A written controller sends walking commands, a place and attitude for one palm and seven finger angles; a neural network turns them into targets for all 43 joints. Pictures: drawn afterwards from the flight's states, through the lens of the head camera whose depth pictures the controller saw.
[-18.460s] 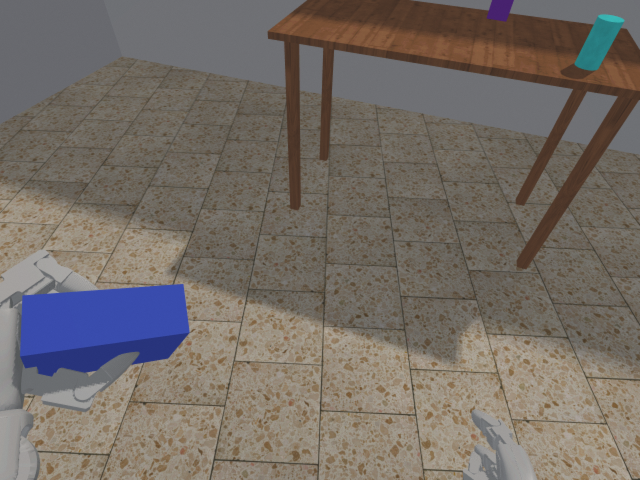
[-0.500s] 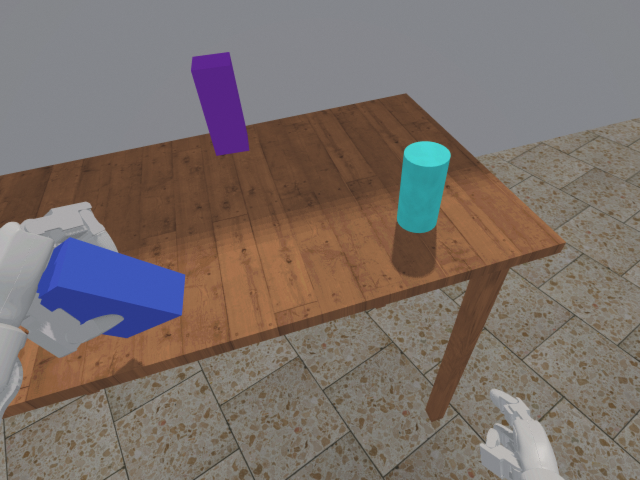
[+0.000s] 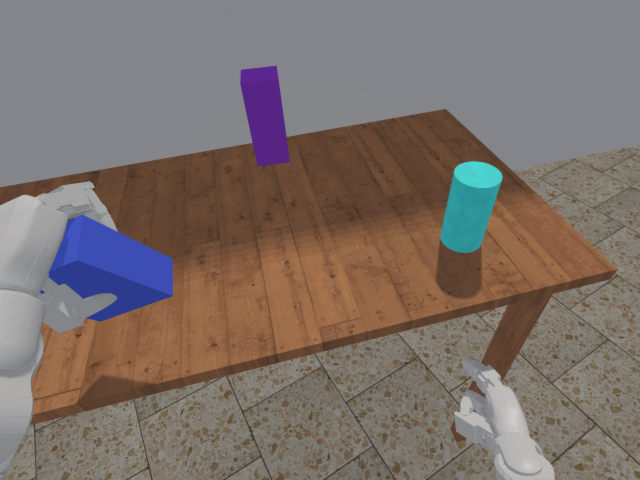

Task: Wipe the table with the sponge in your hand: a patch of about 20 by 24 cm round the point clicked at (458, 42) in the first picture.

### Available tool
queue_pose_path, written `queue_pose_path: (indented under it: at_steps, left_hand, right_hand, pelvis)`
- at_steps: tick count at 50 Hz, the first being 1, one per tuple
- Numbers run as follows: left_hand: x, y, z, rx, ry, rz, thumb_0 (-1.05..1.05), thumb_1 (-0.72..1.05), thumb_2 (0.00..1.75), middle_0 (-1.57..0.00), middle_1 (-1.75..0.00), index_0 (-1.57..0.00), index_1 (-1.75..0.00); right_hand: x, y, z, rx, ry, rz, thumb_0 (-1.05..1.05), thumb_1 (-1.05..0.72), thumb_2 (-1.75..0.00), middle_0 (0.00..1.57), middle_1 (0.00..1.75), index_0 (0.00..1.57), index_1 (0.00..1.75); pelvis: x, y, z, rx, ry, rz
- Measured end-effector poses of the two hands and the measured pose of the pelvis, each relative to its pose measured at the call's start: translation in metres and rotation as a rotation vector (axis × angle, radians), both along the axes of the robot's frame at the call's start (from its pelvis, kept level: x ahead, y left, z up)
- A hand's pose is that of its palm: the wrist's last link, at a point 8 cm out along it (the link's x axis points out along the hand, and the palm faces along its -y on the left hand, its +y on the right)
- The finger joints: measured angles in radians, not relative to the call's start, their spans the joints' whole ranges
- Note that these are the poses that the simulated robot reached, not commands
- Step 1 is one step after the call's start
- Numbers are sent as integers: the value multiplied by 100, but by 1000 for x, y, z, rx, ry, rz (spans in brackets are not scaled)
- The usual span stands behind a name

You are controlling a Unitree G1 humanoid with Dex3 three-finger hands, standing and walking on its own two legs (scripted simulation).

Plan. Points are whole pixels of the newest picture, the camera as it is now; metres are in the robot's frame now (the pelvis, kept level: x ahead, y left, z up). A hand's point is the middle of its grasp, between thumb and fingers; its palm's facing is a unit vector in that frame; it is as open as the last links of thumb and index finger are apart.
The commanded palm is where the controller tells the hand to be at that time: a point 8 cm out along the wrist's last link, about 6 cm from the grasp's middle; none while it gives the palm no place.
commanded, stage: turn the palm down, sponge in hand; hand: left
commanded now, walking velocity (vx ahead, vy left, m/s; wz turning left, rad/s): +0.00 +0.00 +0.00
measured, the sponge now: (108, 280) +0.25 +0.28 +0.17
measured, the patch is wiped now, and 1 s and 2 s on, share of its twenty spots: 0.00 0.00 0.00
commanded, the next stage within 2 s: move the sponge above the wiping area in 0.94 s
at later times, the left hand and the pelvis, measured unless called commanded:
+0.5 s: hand (56, 256) +0.23 +0.30 +0.22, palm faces +0.31 -0.11 -0.94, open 9.0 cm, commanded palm +0.18 +0.27 +0.27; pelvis -0.01 -0.01 +0.00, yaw +0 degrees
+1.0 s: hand (121, 298) +0.22 +0.24 +0.18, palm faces +0.16 -0.13 -0.98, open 9.0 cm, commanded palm +0.17 +0.24 +0.27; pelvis -0.02 -0.03 +0.00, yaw -1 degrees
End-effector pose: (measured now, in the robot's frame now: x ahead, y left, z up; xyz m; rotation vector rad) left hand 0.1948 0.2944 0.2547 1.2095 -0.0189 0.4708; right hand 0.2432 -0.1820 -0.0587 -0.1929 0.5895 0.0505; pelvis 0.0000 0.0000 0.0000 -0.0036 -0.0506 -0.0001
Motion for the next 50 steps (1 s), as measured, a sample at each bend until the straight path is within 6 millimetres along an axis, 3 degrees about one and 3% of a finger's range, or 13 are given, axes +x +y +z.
queue_pose_path:
  at_steps: [5, 11, 16, 22, 26, 29, 32, 36, 42, 45, 50]
  left_hand:
    - [1, 20, -6, -19, 100, 127, -1, -41, 107, -83, -142, -84, -142]
    - [4, -9, -23, 45, 221, 5, -1, -41, 107, -83, -142, -84, -142]
    - [1, -23, -1, 167, 132, -59, -1, -42, 107, -84, -142, -85, -142]
    - [-1, 1, 24, 146, 39, 123, -1, -42, 107, -84, -142, -85, -142]
    - [0, -2, 6, 102, 114, 155, -1, -41, 107, -83, -142, -84, -142]
    - [0, -20, -16, 96, 194, 94, -1, -41, 107, -83, -142, -84, -142]
    - [-2, -41, -26, 139, 228, 12, -1, -41, 107, -83, -142, -84, -142]
    - [-5, -52, -8, 245, 168, -11, -1, -42, 107, -84, -142, -85, -142]
    - [-6, -34, 22, 220, 67, 118, -1, -42, 107, -84, -142, -85, -142]
    - [-7, -33, 14, 167, 97, 138, -1, -41, 107, -83, -142, -85, -142]
    - [-6, -55, -23, 137, 221, 49, -1, -41, 107, -83, -142, -84, -142]
  right_hand:
    - [8, 11, 2, 12, 6, 33, 1, -90, -90, 20, 30, 21, 30]
    - [11, 14, 4, -12, 4, 57, 1, -90, -90, 20, 30, 21, 30]
    - [8, 12, 4, -15, 14, 64, 1, -90, -90, 20, 30, 20, 30]
    - [2, 5, -1, 11, 43, 55, 1, -90, -90, 20, 30, 21, 30]
    - [-1, -3, -4, 24, 37, 42, 1, -90, -90, 20, 30, 21, 30]
    - [-3, -10, -4, 20, 26, 34, 1, -90, -90, 20, 30, 21, 30]
    - [-4, -16, -4, 5, 16, 34, 1, -90, -90, 20, 30, 20, 30]
    - [-3, -21, -2, 2, 7, 38, 1, -90, -90, 20, 30, 20, 30]
    - [-5, -29, -2, 39, -1, 20, 1, -90, -90, 20, 30, 20, 30]
    - [-7, -35, -2, 51, -12, 7, 1, -90, -90, 20, 30, 20, 30]
    - [-11, -45, -4, 30, -23, -8, 1, -90, -90, 20, 30, 20, 30]
  pelvis:
    - [-4, 4, 2, 1, 4, 10]
    - [-8, 5, 3, 5, 1, 12]
    - [-7, 2, 3, 7, -10, 2]
    - [-10, -4, 4, 8, -12, 7]
    - [-14, -7, 3, 11, -6, 7]
    - [-16, -10, 3, 15, -5, 2]
    - [-17, -14, 2, 19, -12, -1]
    - [-17, -20, 1, 22, -28, -6]
    - [-20, -28, 1, 22, -31, -4]
    - [-22, -31, 0, 22, -25, -4]
    - [-24, -34, -1, 25, -22, -9]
